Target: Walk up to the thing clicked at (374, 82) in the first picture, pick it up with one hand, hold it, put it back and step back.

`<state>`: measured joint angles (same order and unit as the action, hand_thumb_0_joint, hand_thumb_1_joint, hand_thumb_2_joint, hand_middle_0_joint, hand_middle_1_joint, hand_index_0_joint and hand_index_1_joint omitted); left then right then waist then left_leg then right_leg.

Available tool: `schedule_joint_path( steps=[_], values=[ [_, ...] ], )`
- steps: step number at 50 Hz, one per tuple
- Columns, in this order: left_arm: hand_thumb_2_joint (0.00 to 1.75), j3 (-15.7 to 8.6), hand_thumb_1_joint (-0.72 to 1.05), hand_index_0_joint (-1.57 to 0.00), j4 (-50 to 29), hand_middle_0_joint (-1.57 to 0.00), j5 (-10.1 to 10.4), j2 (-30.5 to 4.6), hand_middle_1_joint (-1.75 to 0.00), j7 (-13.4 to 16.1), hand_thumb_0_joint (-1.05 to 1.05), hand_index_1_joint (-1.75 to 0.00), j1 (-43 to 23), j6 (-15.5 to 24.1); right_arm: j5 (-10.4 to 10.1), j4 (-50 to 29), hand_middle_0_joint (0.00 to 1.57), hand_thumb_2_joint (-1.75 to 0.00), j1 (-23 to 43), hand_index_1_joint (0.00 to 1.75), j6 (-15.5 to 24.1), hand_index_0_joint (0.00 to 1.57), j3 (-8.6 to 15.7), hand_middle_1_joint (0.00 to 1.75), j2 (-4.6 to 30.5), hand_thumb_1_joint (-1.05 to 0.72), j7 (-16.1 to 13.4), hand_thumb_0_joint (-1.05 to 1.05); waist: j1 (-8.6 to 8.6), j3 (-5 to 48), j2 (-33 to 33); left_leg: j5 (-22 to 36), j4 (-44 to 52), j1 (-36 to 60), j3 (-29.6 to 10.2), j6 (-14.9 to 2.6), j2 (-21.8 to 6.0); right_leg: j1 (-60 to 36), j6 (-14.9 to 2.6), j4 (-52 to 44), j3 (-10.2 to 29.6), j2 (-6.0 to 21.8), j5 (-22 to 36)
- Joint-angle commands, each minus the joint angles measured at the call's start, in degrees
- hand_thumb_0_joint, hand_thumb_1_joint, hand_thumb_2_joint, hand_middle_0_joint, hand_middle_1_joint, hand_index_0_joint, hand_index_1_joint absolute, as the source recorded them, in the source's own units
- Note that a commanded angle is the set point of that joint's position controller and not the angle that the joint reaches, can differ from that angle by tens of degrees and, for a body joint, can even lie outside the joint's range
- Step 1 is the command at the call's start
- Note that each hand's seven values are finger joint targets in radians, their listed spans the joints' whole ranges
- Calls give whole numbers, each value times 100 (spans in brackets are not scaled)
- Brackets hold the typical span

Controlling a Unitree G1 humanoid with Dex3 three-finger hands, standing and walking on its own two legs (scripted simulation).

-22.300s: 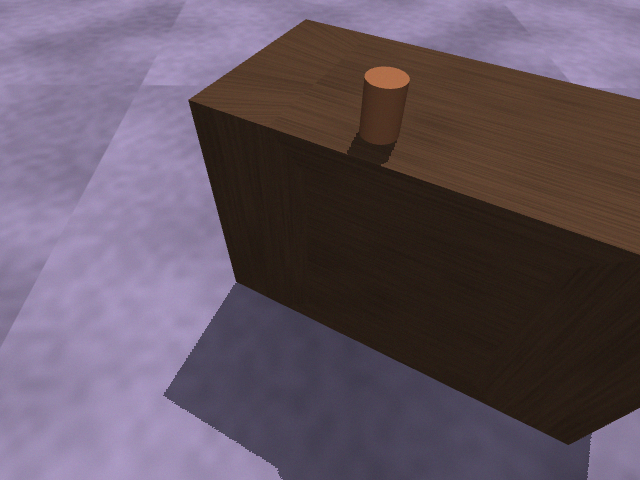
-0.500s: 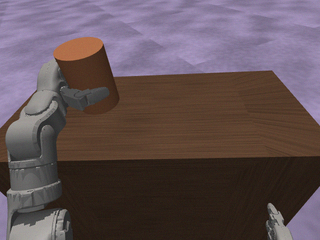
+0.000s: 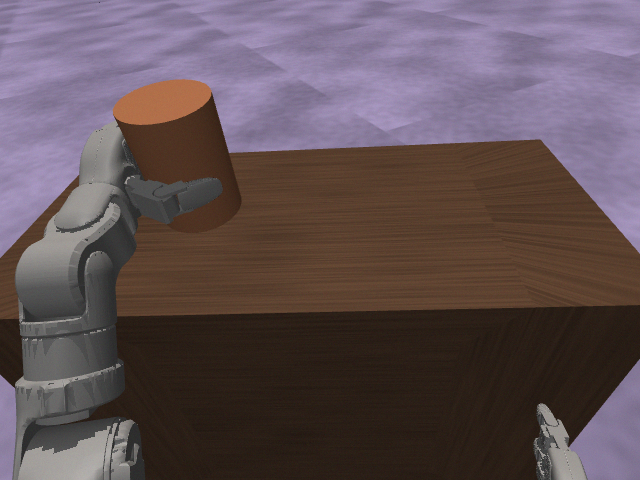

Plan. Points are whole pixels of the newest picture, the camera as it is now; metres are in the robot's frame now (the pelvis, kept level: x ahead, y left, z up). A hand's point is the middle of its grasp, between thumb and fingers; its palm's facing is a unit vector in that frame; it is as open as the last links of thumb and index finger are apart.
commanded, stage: hold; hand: left
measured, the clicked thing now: (185, 159) +0.35 +0.16 +0.29
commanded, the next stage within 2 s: crouch in 1.56 s
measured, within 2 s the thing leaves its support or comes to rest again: neither
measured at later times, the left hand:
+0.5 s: hand (179, 167) +0.34 +0.16 +0.28, palm faces +0.15 -0.99 +0.01, open 11.7 cm
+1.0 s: hand (177, 150) +0.36 +0.17 +0.29, palm faces +0.17 -0.98 +0.01, open 11.7 cm
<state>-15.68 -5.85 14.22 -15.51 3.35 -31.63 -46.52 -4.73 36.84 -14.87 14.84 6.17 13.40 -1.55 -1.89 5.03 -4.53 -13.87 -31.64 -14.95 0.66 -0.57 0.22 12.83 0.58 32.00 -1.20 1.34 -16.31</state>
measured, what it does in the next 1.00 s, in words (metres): stands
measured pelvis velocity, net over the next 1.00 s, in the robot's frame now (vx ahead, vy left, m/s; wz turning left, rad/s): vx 0.00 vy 0.00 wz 0.00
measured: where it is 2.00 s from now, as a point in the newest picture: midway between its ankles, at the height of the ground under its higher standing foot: outside the picture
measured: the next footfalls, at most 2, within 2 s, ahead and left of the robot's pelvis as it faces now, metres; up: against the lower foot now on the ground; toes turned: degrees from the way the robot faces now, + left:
none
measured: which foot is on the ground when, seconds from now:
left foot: down 0.00-1.00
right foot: down 0.00-1.00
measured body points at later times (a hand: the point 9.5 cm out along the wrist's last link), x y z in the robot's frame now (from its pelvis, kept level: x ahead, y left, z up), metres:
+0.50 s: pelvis +0.00 +0.00 +0.00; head -0.05 -0.04 +0.45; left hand +0.33 +0.22 +0.28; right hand +0.18 -0.26 -0.07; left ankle +0.04 +0.11 -0.73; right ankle +0.01 -0.13 -0.73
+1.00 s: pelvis +0.00 +0.00 +0.00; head -0.05 -0.03 +0.45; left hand +0.34 +0.22 +0.29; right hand +0.18 -0.25 -0.06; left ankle +0.04 +0.11 -0.73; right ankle +0.01 -0.13 -0.73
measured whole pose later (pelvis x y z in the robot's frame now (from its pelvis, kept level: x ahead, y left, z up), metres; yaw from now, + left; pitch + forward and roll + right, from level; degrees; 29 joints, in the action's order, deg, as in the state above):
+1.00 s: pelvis +0.00 +0.00 +0.00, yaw +0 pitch -2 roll +0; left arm -16.6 -1.6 13.4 -16.5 4.0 -35.5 -44.9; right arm -4.5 35.8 -15.3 16.1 5.6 12.6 -2.0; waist -1.4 4.9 -4.4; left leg -14.1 -32.0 -15.4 0.8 -0.5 0.1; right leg 13.3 0.5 32.2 -1.1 1.2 -16.4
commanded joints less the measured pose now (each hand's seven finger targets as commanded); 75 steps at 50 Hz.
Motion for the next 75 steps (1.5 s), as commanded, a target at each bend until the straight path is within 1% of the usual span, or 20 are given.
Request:
schedule_joint_path(
  steps=[1, 3, 12, 17, 22, 23, 24, 25, 26, 27, 28, 29, 35, 42, 57, 58, 59, 67, 72, 75],
  values=[
    [126, -444, -4, -128, -1409, -126, 110, -1205, -143, 45, 0, -144, -3153, 644, 18, -941, 5, -6, 895, 5, 420, 5, 212, 5, 683, 52, -87, 0, 18, 1052, 339, 188, 522, 669, -122, -7, -29, 286, -83, -624, -187, -159, 394],
    [127, -658, -4, -128, -1108, -126, 92, -1397, -143, 60, 0, -144, -3011, 643, 18, -959, 5, -6, 831, 5, 420, 5, 315, 5, 750, 52, -122, 0, 48, 1138, 482, 323, 453, 738, -90, -16, -13, 280, -61, -631, -176, -152, 489],
    [131, -375, -3, -132, -1068, -129, 99, -1112, -148, -19, 0, -148, -2917, 593, -11, -1029, 5, -6, 851, 5, 420, 5, 104, 5, 552, 52, -83, 0, -7, 995, 284, 469, 418, 596, 31, -26, 66, 308, -75, -645, -148, -123, 573],
    [129, -386, -2, -131, -1571, -128, 103, -1166, -145, -94, 0, -146, -2872, 668, -10, -1070, 5, -6, 891, 5, 432, 5, 153, 5, 609, 52, -96, 0, -55, 1150, 230, 510, 432, 713, 10, -14, 46, 258, -89, -634, -171, -145, 569],
    [130, -567, -2, -130, -1276, -127, 103, -1365, -145, -60, 0, -146, -3157, 694, 25, -1060, 5, -6, 806, 5, 472, 5, 221, 5, 686, 52, -163, 0, 115, 1182, 492, 589, 334, 750, 29, -64, 68, 253, -33, -637, -124, -130, 690],
    [129, -583, -2, -128, -1568, -125, 112, -1395, -144, -33, 0, -145, -3354, 729, 27, -975, 5, -6, 900, 5, 478, 5, 112, 5, 576, 52, -155, 0, -32, 1213, 379, 623, 351, 711, 23, -46, 75, 202, -49, -618, -140, -126, 694],
    [131, -632, -1, -128, -1077, -126, 104, -1399, -145, -3, 0, -146, -3180, 701, 33, -1058, 5, -6, 873, 5, 488, 5, 249, 5, 708, 52, -195, 0, 129, 1165, 533, 546, 343, 737, 39, -59, 78, 261, -21, -642, -114, -127, 682],
    [130, -509, 0, -128, -1322, -125, 93, -1298, -144, 10, 0, -145, -3313, 727, 29, -973, 5, -6, 932, 5, 489, 5, 192, 5, 629, 52, -192, 0, 25, 1236, 326, 618, 368, 768, 24, -31, 75, 250, -52, -598, -136, -131, 728],
    [132, -564, -1, -129, -987, -127, 94, -1345, -146, 18, 0, -147, -3227, 712, 26, -1054, 5, -6, 820, 5, 507, 5, 256, 5, 701, 52, -209, 0, 128, 1180, 480, 604, 339, 772, 33, -51, 69, 271, -35, -612, -134, -128, 729],
    [132, -495, 0, -130, -1253, -127, 76, -1298, -147, 36, 0, -147, -3333, 735, 32, -1039, 5, -6, 878, 5, 503, 5, 166, 5, 619, 52, -204, 0, 17, 1284, 377, 681, 344, 795, 29, -32, 76, 225, -51, -584, -155, -128, 773],
    [133, -490, 0, -131, -725, -128, 78, -1233, -148, 18, 0, -149, -3109, 692, 30, -1015, 5, -6, 705, 5, 501, 5, 205, 5, 652, 52, -207, 0, 146, 1141, 602, 658, 313, 736, 45, -62, 75, 272, -25, -613, -130, -126, 803],
    [132, -445, -1, -130, -888, -128, 65, -1220, -147, 13, 0, -148, -3097, 695, 23, -988, 5, -6, 765, 5, 502, 5, 70, 5, 532, 52, -173, 0, -2, 1034, 391, 652, 358, 623, 26, -33, 74, 252, -60, -579, -163, -132, 769],
    [130, -406, -2, -131, -970, -128, 45, -1216, -146, -75, 0, -147, -3079, 628, 1, -1277, 5, -6, 738, 5, 468, 5, 99, 5, 554, 52, -81, 0, -4, 1221, 321, 840, 368, 746, 16, -23, 42, 148, -82, -560, -159, -149, 930],
    [131, -526, -4, -127, -903, -125, 39, -1407, -145, 72, 0, -146, -3627, 689, 34, -1126, 5, -7, 817, 5, 482, 5, 163, 5, 603, 52, -104, 0, 48, 1148, 458, 578, 426, 702, -10, -28, 24, 205, -68, -612, -155, -161, 721],
    [132, -435, -2, -128, -1079, -126, 58, -1210, -145, -49, 0, -146, -3109, 537, 7, -1236, 5, -6, 877, 5, 478, 5, 81, 5, 511, 52, -47, 0, -55, 1250, 297, 751, 421, 721, 19, -11, 37, 162, -93, -602, -164, -166, 816],
    [132, -474, -3, -129, -598, -126, 74, -1178, -146, -43, 0, -147, -3019, 468, 17, -1183, 5, -6, 796, 5, 469, 5, 136, 5, 596, 52, -57, 0, 57, 1044, 661, 669, 410, 631, -2, -40, 19, 222, -68, -631, -170, -188, 753],
    [133, -494, -2, -128, -924, -126, 73, -1236, -146, -34, 0, -147, -3097, 498, 17, -1122, 5, -6, 790, 5, 442, 5, 111, 5, 553, 53, -38, 0, -37, 1030, 527, 603, 457, 593, -17, -21, 15, 184, -79, -629, -179, -190, 701],
    [130, -406, -4, -125, -1217, -122, 40, -1233, -143, 49, 0, -144, -3358, 623, 8, -1103, 5, -7, 650, 5, 479, 5, 175, 5, 574, 52, -80, 0, 122, 1242, 334, 669, 423, 891, 3, -16, 9, 291, -79, -562, -178, -181, 789],
    [132, -390, -1, -125, -1431, -123, 8, -1386, -144, 56, 0, -145, -3760, 712, 21, -1104, 5, -7, 858, 5, 523, 5, 69, 5, 492, 52, -128, 0, 45, 1318, 42, 584, 436, 865, 19, -16, 55, 245, -92, -597, -153, -135, 727],
    [132, -421, -1, -126, -940, -123, 56, -1332, -144, 34, 0, -145, -3664, 679, 30, -1049, 5, -6, 932, 5, 563, 5, 133, 5, 561, 52, -169, 0, 75, 1181, 252, 493, 426, 710, 32, -40, 70, 229, -67, -635, -134, -124, 670]
  ],
)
